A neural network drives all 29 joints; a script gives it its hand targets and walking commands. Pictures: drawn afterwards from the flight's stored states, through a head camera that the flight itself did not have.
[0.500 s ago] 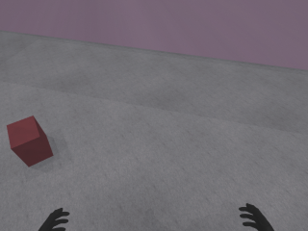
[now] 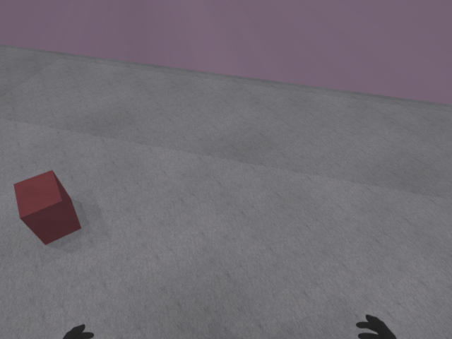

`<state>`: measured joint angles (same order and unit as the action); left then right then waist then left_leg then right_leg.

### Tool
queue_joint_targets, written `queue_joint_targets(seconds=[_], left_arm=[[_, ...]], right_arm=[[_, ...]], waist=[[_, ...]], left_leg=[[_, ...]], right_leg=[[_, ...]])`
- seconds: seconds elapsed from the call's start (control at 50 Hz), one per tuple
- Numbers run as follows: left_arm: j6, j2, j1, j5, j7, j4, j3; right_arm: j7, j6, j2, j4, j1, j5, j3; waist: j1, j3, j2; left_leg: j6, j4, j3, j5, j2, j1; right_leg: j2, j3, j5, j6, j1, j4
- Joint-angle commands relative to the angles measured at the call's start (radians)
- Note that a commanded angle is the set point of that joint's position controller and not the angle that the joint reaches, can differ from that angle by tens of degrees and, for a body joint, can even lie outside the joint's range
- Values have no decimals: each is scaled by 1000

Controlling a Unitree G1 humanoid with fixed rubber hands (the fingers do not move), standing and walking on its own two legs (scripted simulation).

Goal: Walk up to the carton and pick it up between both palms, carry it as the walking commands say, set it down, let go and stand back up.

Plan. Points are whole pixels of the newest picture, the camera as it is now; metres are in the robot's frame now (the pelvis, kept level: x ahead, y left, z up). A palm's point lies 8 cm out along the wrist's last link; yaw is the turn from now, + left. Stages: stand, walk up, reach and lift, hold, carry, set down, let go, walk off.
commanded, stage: stand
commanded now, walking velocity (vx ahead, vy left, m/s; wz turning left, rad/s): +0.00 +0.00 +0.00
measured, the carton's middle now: (48, 207) +0.86 +0.86 -0.66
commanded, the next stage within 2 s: walk up in 0.72 s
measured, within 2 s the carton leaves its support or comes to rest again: neither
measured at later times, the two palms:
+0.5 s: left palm out of the picture +0.08 +0.30 -0.10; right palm out of the picture +0.10 -0.29 -0.10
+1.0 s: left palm out of the picture +0.07 +0.32 -0.10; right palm out of the picture +0.10 -0.30 -0.10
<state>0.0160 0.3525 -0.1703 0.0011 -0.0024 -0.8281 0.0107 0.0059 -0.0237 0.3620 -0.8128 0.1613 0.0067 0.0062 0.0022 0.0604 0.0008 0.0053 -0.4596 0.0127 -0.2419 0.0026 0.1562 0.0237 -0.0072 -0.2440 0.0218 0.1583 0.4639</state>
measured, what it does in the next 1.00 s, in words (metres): stands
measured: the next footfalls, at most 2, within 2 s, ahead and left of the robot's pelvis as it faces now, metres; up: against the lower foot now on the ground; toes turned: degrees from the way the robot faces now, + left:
left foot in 1.24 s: +0.12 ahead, +0.27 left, +0.00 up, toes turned +18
right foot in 1.52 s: +0.30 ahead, +0.08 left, +0.00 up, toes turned +19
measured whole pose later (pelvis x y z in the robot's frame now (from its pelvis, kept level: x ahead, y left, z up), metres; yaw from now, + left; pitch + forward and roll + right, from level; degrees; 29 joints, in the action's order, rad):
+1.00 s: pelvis +0.00 +0.01 +0.00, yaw +5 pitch -2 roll -1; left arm 0.06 0.37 -0.20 0.06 0.04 -0.90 0.07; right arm 0.06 0.03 0.38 -0.89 0.20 -0.03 0.07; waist -0.02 0.06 0.01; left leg 0.02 -0.70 -0.03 -0.36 0.00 0.30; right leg 0.05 0.08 -0.23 0.01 0.13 0.40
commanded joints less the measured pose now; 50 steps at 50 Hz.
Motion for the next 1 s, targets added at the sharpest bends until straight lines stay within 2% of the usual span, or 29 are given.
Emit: queue_joint_targets(seconds=[0.0, 0.1, 0.16, 0.22, 0.32, 0.42, 0.44, 0.5, 0.52, 0.56, 0.58, 0.6, 0.72, 0.88, 0.9, 0.92, 0.94, 0.96, 0.98], left_arm=[[20, 184, 42, -1, 9, 49, 44], [20, 184, 42, -2, 9, 15, 40], [20, 182, 39, -3, 11, -8, 37], [20, 184, 45, -3, 12, -24, 36], [19, 183, 43, -4, 14, -50, 32], [18, 188, 48, -2, 19, -77, 32], [19, 186, 41, -4, 19, -79, 32], [20, 187, 40, -3, 20, -93, 31], [19, 195, 35, -4, 21, -97, 34], [19, 189, 40, -2, 21, -103, 33], [19, 191, 41, -3, 20, -104, 33], [18, 179, 40, -4, 22, -106, 30], [21, 184, 38, -3, 22, -118, 33], [18, 184, 30, -2, 25, -130, 34], [43, 316, -79, 47, 33, -39, 132], [47, 359, -174, 58, 43, -62, 155], [53, 390, -220, 77, 60, -67, 171], [60, 371, -156, 90, 75, -15, 168], [67, 353, -105, 84, 82, 34, 165]], right_arm=[[-10, -19, 170, 50, -44, 0, 44], [-10, -18, 182, 18, -53, 1, 45], [-10, -17, 174, -2, -47, 2, 42], [-14, -15, 175, -23, -52, 2, 41], [-17, -17, 185, -52, -53, 3, 44], [-17, -16, 178, -70, -57, 3, 40], [-17, -17, 181, -73, -58, 3, 44], [-18, -17, 182, -85, -55, 2, 43], [-18, -17, 177, -89, -52, 3, 42], [-18, -16, 175, -93, -52, 5, 41], [-21, -14, 176, -98, -49, 4, 43], [-21, -14, 177, -97, -53, 3, 44], [-23, -16, 174, -112, -49, 3, 43], [-24, -13, 181, -123, -47, 3, 48], [21, 13, 235, -19, -29, -29, 116], [54, 24, 215, 32, -104, -33, 103], [76, 33, 166, 87, -196, -49, 100], [87, 41, 170, 114, -158, -72, 107], [102, 47, 189, 106, -75, -69, 118]], waist=[[-3, -68, 1], [1, -60, -10], [-4, -60, 10], [-3, -51, -11], [3, -58, 10], [-2, -50, 1], [4, -55, -16], [3, -59, 2], [3, -53, -11], [1, -45, 1], [0, -40, -11], [-1, -43, 5], [5, -42, -11], [2, -41, 0], [30, -23, -9], [95, 20, -85], [138, 31, -250], [95, 45, -146], [52, 25, -80]], left_leg=[[29, 96, -92, 124, -117, -10], [29, 112, -95, 112, -119, -3], [25, 118, -91, 114, -119, -20], [24, 135, -99, 118, -120, -19], [22, 153, -100, 112, -122, -22], [21, 161, -95, 113, -125, -26], [21, 165, -102, 112, -127, -24], [20, 167, -96, 117, -124, -30], [19, 169, -97, 123, -124, -30], [17, 172, -97, 117, -124, -25], [18, 174, -100, 116, -125, -27], [21, 173, -96, 104, -124, -31], [21, 179, -101, 135, -131, -29], [22, 186, -96, 123, -129, -31], [85, 46, -190, -197, -92, 255], [59, -48, -141, -314, -57, 512], [24, -357, -51, -216, -44, 595], [5, -498, -131, -190, -122, 599], [-9, -522, -153, -161, -157, 548]], right_leg=[[89, -73, 134, -37, -11, -89], [94, -73, 133, -35, -20, -108], [96, -76, 134, -34, -18, -122], [95, -70, 125, -34, -23, -132], [98, -70, 127, -34, -42, -139], [102, -74, 130, -30, -35, -152], [102, -69, 122, -33, -40, -151], [105, -73, 129, -32, -49, -156], [104, -72, 133, -32, -44, -156], [104, -70, 126, -31, -41, -162], [103, -70, 125, -30, -31, -165], [105, -71, 126, -30, -35, -169], [107, -71, 140, -33, -40, -167], [109, -66, 140, -29, -42, -172], [108, -27, -205, -103, -195, -75], [197, -137, -411, -163, -337, -165], [408, -312, -446, -255, -313, -320], [497, -331, -342, -300, -236, -339], [493, -268, -271, -294, -198, -317]])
